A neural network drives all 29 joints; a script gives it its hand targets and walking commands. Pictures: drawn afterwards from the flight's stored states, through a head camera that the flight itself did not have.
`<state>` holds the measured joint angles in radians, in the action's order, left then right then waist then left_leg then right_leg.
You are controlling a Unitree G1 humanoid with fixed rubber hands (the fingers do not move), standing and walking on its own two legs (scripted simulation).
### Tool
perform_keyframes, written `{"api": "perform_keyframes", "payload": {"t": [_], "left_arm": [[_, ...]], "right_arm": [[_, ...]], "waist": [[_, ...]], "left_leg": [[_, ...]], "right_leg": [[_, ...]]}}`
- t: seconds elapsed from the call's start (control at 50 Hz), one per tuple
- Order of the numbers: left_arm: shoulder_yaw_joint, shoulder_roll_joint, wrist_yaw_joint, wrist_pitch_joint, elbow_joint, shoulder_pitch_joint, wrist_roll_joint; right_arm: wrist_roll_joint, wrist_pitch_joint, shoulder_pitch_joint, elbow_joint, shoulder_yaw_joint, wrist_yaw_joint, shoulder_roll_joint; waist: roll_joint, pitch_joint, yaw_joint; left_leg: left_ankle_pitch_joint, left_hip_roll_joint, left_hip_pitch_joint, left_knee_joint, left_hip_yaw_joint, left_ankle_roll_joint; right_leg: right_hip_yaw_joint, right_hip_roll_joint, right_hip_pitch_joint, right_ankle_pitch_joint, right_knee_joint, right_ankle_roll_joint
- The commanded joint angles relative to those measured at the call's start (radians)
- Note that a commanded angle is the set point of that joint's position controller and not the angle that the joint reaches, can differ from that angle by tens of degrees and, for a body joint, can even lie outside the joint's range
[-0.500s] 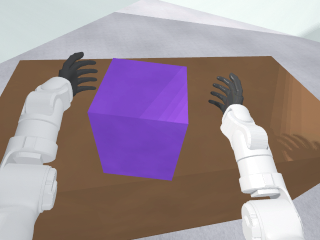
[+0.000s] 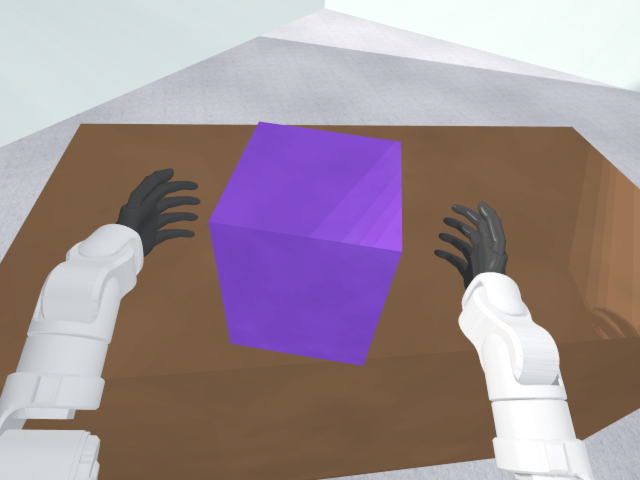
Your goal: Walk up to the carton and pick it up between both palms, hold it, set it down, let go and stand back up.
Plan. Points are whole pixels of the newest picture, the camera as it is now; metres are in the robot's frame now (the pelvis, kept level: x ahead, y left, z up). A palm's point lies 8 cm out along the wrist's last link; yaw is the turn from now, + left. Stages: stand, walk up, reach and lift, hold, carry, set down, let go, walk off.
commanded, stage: set down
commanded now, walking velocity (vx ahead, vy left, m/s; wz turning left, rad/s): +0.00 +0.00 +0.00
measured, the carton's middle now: (312, 246) +0.42 -0.02 +0.07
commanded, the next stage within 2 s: none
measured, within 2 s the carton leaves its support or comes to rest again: neither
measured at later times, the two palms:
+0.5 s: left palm (125, 304) +0.31 +0.21 +0.09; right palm (476, 335) +0.26 -0.20 +0.09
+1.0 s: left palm (100, 368) +0.25 +0.23 +0.05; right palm (468, 383) +0.22 -0.19 +0.05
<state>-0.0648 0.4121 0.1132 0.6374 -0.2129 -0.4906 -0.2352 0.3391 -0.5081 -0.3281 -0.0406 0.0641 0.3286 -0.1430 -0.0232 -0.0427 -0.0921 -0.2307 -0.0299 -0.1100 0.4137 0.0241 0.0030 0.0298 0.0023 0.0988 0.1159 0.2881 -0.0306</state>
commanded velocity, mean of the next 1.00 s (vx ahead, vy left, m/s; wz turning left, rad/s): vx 0.00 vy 0.00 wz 0.00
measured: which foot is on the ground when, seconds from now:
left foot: down 0.00-1.00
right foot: down 0.00-1.00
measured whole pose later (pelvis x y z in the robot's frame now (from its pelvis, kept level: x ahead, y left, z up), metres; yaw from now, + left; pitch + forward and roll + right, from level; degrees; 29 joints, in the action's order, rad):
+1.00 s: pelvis +0.03 +0.00 +0.00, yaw +0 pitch -4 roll -2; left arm -0.03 0.41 0.12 0.23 0.13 0.24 -0.27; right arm 0.20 -0.22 0.41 0.27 -0.04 0.29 -0.07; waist 0.00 -0.09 0.02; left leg -0.27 -0.04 -0.06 0.40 0.03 -0.01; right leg 0.03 0.01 0.06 0.17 0.29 -0.02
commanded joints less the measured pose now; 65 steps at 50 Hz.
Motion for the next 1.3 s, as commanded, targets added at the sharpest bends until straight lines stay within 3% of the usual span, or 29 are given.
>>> {"api": "perform_keyframes", "payload": {"t": [0.0,0.04,0.08,0.16,0.28,0.3,0.32,0.34,0.36,0.38,0.4,0.42,0.58,0.62,0.64,0.66,0.68,0.7,0.72,0.74,0.76,0.78,0.8,0.84,0.86,0.98,1.04,1.2,1.28], "left_arm": [[-0.118,0.173,0.009,-0.059,0.269,-0.206,0.018],[-0.097,0.198,0.004,-0.065,0.259,-0.415,-0.016],[-0.067,0.115,-0.01,-0.094,0.349,-0.153,-0.013],[-0.056,0.18,-0.021,-0.105,0.318,-0.369,-0.066],[-0.08,0.096,0.013,-0.113,0.449,0.069,0.002],[-0.103,0.189,0.019,-0.108,0.361,-0.201,-0.037],[-0.095,0.113,0.022,-0.133,0.373,0.128,0.013],[-0.105,0.211,0.01,-0.142,0.491,-0.224,-0.026],[-0.094,0.074,0.011,-0.15,0.38,0.3,0.025],[-0.1,0.155,0.016,-0.157,0.531,-0.06,-0.009],[-0.102,0.098,0.011,-0.164,0.449,0.256,-0.002],[-0.094,0.146,0.019,-0.182,0.555,0.053,-0.03],[-0.065,0.154,0.007,-0.261,0.555,0.256,-0.069],[-0.047,0.073,0.015,-0.279,0.608,0.587,-0.022],[-0.064,0.19,0.016,-0.298,0.604,0.157,-0.082],[-0.055,0.076,0.019,-0.308,0.495,0.654,-0.034],[-0.091,0.225,0.02,-0.331,0.684,0.188,-0.098],[-0.079,0.096,0.022,-0.341,0.521,0.719,-0.027],[-0.07,0.197,0.018,-0.347,0.693,0.321,-0.065],[-0.076,0.162,0.011,-0.348,0.579,0.545,-0.035],[-0.09,0.203,0.002,-0.369,0.625,0.345,-0.052],[-0.073,0.126,-0.003,-0.397,0.611,0.641,-0.053],[-0.058,0.169,0.003,-0.404,0.546,0.399,-0.073],[-0.059,0.183,0.003,-0.414,0.564,0.449,-0.06],[-0.059,0.129,0.007,-0.437,0.575,0.681,-0.054],[-0.028,0.117,-0.008,-0.506,0.588,0.725,-0.015],[-0.014,0.149,-0.005,-0.524,0.614,0.611,-0.043],[-0.013,0.057,-0.028,-0.515,0.437,0.768,0.031],[0.002,0.099,-0.029,-0.556,0.542,0.682,-0.02]], "right_arm": [[0.008,0.047,-0.17,0.27,0.007,-0.002,-0.063],[-0.022,0.023,-0.349,0.278,0.066,-0.005,-0.102],[-0.015,0.044,-0.076,0.331,0.021,-0.016,-0.059],[-0.057,0.032,-0.292,0.399,0.06,-0.019,-0.085],[-0.056,0.072,0.145,0.378,-0.012,-0.016,-0.029],[-0.056,0.061,-0.147,0.458,0.019,-0.006,-0.07],[-0.041,0.071,0.191,0.371,-0.048,-0.011,-0.003],[-0.092,0.072,-0.168,0.535,0.066,-0.001,-0.067],[-0.046,0.09,0.37,0.378,-0.059,-0.012,0.015],[-0.084,0.107,0.011,0.518,0.027,-0.01,-0.043],[-0.056,0.114,0.294,0.458,-0.039,-0.017,-0.003],[-0.085,0.128,0.086,0.604,0.001,-0.004,-0.058],[-0.103,0.164,0.327,0.576,-0.032,-0.031,-0.044],[-0.087,0.192,0.677,0.55,-0.076,-0.029,0.039],[-0.104,0.198,0.191,0.66,-0.038,-0.015,-0.032],[-0.089,0.198,0.75,0.457,-0.145,-0.024,0.061],[-0.124,0.216,0.269,0.696,-0.032,-0.009,-0.029],[-0.082,0.222,0.767,0.526,-0.132,-0.024,0.053],[-0.12,0.234,0.402,0.637,-0.04,-0.019,-0.027],[-0.093,0.234,0.613,0.553,-0.069,-0.03,0.009],[-0.14,0.254,0.418,0.619,-0.034,-0.025,-0.025],[-0.111,0.28,0.718,0.575,-0.084,-0.037,0.043],[-0.159,0.282,0.431,0.588,-0.03,-0.03,-0.016],[-0.164,0.282,0.516,0.54,-0.058,-0.039,-0.004],[-0.133,0.313,0.774,0.527,-0.072,-0.042,0.056],[-0.137,0.391,0.763,0.521,-0.096,-0.062,0.055],[-0.152,0.422,0.641,0.539,-0.066,-0.053,0.041],[-0.172,0.426,0.769,0.298,-0.098,-0.1,0.021],[-0.163,0.482,0.725,0.419,-0.063,-0.095,0.047]], "waist": [[0.056,0.324,0.028],[0.124,0.254,0.021],[0.099,0.332,0.006],[0.069,0.384,0.008],[0.09,0.272,0.025],[0.07,0.269,0.043],[0.043,0.189,0.053],[0.108,0.314,0.034],[0.058,0.175,0.06],[0.14,0.296,0.06],[0.085,0.208,0.072],[0.091,0.247,0.072],[0.071,0.218,0.075],[0.059,0.163,0.058],[0.091,0.24,0.075],[0.037,0.063,0.078],[0.101,0.249,0.075],[0.04,0.077,0.105],[0.142,0.184,0.074],[0.089,0.104,0.093],[0.112,0.162,0.09],[0.102,0.137,0.089],[0.105,0.139,0.068],[0.099,0.147,0.095],[0.065,0.117,0.074],[0.117,0.119,0.13],[0.14,0.131,0.072],[0.167,0.024,0.128],[0.14,0.115,0.092]], "left_leg": [[0.16,0.028,0.027,-0.102,0.036,-0.019],[0.046,0.027,-0.073,-0.11,0.041,-0.03],[0.164,0.013,0.044,-0.107,0.021,-0.035],[0.105,0.021,-0.045,-0.092,0.022,-0.025],[0.266,0.014,0.062,-0.092,0.023,-0.044],[0.167,0.029,-0.036,-0.083,0.047,-0.038],[0.163,0.022,0.013,-0.114,0.022,-0.024],[0.111,0.033,-0.058,-0.095,0.047,-0.043],[0.214,0.021,0.041,-0.112,0.013,-0.025],[0.235,0.023,0.012,-0.096,0.028,-0.054],[0.268,0.015,0.073,-0.097,0.015,-0.047],[0.201,0.018,0.007,-0.098,0.033,-0.047],[0.185,0.014,0.037,-0.087,0.017,-0.033],[0.298,0.008,0.119,-0.085,0.008,-0.044],[0.186,0.02,-0.013,-0.069,0.031,-0.043],[0.265,0.012,0.105,-0.09,-0.005,-0.028],[0.206,0.023,-0.001,-0.07,0.038,-0.045],[0.26,0.013,0.104,-0.101,0.002,-0.025],[0.228,0.017,0.032,-0.085,0.023,-0.054],[0.205,0.007,0.046,-0.096,0.001,-0.035],[0.181,0.017,-0.013,-0.086,0.01,-0.043],[0.269,0.002,0.075,-0.076,-0.008,-0.044],[0.222,0.019,0.002,-0.068,0.008,-0.052],[0.232,0.01,0.043,-0.074,0.006,-0.049],[0.297,0.011,0.098,-0.058,-0.003,-0.044],[0.369,-0.013,0.09,-0.04,-0.013,-0.071],[0.328,-0.004,0.058,-0.033,-0.005,-0.067],[0.368,-0.021,0.088,-0.051,-0.021,-0.086],[0.335,-0.01,0.033,-0.042,0.003,-0.074]], "right_leg": [[-0.026,0.044,-0.236,-0.245,0.026,0.022],[-0.024,0.035,-0.177,-0.108,0.024,0.023],[-0.034,0.042,-0.208,-0.216,0.03,0.035],[-0.024,0.036,-0.173,-0.144,0.038,0.031],[-0.033,0.048,-0.217,-0.25,0.012,0.041],[0.004,0.027,-0.175,-0.197,0.015,0.031],[-0.012,0.022,-0.232,-0.214,0.02,0.027],[-0.014,0.022,-0.141,-0.112,0.011,0.032],[-0.009,0.026,-0.239,-0.261,0.018,0.024],[-0.02,0.029,-0.175,-0.189,0.016,0.036],[-0.02,0.035,-0.212,-0.245,0.011,0.036],[-0.022,0.029,-0.178,-0.193,0.024,0.03],[-0.016,0.01,-0.141,-0.19,0.014,0.026],[-0.02,0.016,-0.19,-0.29,-0.001,0.036],[0.004,0.002,-0.115,-0.172,0.007,0.03],[0.001,-0.001,-0.179,-0.304,0.001,0.024],[-0.002,-0.005,-0.109,-0.2,0.004,0.028],[0.005,0.002,-0.171,-0.294,0.005,0.014],[0.002,0.008,-0.117,-0.168,0.004,0.03],[0.0,0.005,-0.134,-0.168,0.006,0.029],[0.001,0.005,-0.102,-0.126,0.005,0.028],[-0.006,0.01,-0.137,-0.216,0.002,0.037],[0.004,0.01,-0.084,-0.153,-0.014,0.042],[-0.001,0.001,-0.098,-0.156,-0.01,0.039],[0.0,0.003,-0.104,-0.236,-0.015,0.037],[-0.018,0.02,-0.079,-0.184,0.002,0.047],[0.0,0.014,-0.073,-0.141,0.001,0.051],[-0.026,0.03,-0.026,-0.072,-0.001,0.073],[-0.013,0.029,-0.051,-0.071,0.012,0.062]]}}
